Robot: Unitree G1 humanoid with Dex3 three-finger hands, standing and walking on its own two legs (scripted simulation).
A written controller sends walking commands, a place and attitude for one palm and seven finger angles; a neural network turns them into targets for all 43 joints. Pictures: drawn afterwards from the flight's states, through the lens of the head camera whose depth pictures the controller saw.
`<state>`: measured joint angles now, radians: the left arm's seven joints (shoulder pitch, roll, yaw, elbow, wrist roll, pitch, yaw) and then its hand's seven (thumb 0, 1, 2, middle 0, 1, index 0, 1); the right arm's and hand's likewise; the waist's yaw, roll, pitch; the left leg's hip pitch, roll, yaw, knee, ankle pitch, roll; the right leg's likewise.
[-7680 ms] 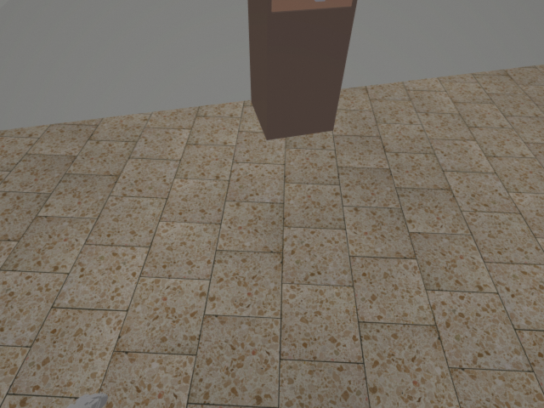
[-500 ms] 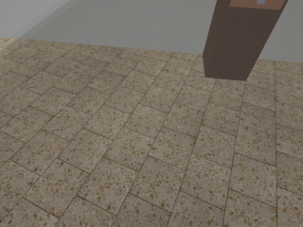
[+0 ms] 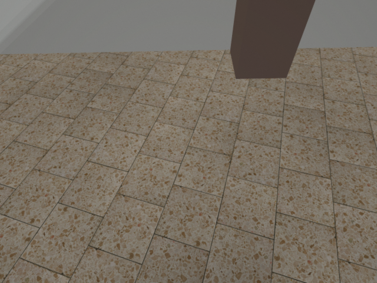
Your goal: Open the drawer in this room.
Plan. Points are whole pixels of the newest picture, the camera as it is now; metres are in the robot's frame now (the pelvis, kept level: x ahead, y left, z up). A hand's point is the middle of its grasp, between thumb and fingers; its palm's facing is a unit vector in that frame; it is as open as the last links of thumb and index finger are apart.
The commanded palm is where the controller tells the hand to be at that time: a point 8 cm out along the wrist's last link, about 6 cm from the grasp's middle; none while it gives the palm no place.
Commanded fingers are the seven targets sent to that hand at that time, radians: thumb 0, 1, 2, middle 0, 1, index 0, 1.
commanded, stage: stand and wait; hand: left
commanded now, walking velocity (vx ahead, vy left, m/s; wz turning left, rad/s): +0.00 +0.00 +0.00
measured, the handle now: out of the picture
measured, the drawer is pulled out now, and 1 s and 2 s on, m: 0.00 0.00 0.00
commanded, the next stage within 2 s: turn or walk to find it in 0.14 s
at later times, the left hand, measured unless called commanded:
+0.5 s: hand out of the picture +0.05 +0.28 -0.15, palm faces +0.03 -0.96 -0.29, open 7.3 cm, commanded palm none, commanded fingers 0.00 0.90 0.90 -0.20 -0.30 -0.20 -0.30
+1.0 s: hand out of the picture +0.07 +0.19 -0.16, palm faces -0.08 -0.97 -0.23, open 7.3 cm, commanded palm none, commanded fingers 0.00 0.90 0.90 -0.20 -0.30 -0.20 -0.30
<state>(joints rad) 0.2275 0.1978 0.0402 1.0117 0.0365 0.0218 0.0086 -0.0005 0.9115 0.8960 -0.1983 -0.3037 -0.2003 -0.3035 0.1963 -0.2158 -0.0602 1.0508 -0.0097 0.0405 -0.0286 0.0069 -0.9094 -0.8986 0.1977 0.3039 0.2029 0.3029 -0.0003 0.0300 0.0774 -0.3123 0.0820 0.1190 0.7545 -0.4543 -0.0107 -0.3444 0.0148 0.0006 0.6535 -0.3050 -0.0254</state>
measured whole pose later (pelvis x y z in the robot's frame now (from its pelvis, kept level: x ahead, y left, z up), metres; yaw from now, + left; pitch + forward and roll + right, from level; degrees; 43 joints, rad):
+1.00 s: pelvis +0.04 +0.00 +0.00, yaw -7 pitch -1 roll +0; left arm 0.30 0.18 0.02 1.02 0.03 -0.02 -0.01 0.00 0.91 0.90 -0.20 -0.30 -0.20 -0.30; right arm 0.19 -0.24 -0.03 1.04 -0.02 0.03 0.00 0.01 -0.91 -0.90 0.20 0.30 0.20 0.30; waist 0.04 0.05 0.06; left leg -0.33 0.07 0.06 0.99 -0.49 -0.01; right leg -0.25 0.03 -0.06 0.59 -0.34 -0.06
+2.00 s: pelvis +0.25 +0.01 +0.02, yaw -8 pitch -1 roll +0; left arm 0.21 0.17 0.00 1.08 0.01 0.00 0.03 0.00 0.91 0.90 -0.20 -0.30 -0.20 -0.30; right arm 0.28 -0.16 -0.02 1.11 -0.01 0.01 -0.02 0.01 -0.91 -0.90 0.20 0.30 0.20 0.30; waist -0.03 0.01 0.01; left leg -0.20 -0.03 0.06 0.46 -0.25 0.04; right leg -0.19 -0.04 -0.07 0.49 -0.29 0.00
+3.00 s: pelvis +0.53 -0.09 +0.01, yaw -19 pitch -2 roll -2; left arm 0.19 0.18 0.05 1.05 0.02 -0.05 0.02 -0.01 0.95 0.90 -0.20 -0.30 -0.20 -0.30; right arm 0.24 -0.17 -0.05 1.04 -0.01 -0.02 -0.02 0.01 -0.91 -0.90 0.19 0.30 0.20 0.30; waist -0.04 0.02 0.09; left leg -0.51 0.16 0.06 1.10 -0.34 -0.02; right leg -0.26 0.03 -0.15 0.51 -0.22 -0.07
